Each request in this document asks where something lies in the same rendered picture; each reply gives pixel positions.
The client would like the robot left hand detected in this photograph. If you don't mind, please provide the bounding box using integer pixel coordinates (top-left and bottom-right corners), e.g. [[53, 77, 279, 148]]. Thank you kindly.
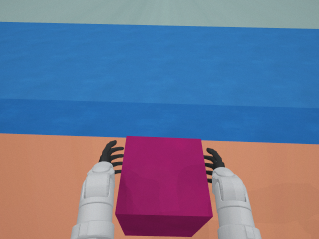
[[99, 140, 124, 174]]

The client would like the left robot forearm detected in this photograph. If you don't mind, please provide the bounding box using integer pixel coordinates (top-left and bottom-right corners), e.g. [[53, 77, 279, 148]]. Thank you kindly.
[[70, 161, 115, 239]]

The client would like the right robot forearm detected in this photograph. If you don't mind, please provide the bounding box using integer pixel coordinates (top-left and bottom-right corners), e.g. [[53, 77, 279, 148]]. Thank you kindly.
[[212, 167, 262, 239]]

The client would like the carton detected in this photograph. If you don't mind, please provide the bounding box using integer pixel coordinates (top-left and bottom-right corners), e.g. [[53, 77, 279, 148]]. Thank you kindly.
[[115, 136, 213, 237]]

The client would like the robot right hand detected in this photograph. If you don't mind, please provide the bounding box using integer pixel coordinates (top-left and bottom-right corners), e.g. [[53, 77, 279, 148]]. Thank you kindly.
[[203, 148, 225, 183]]

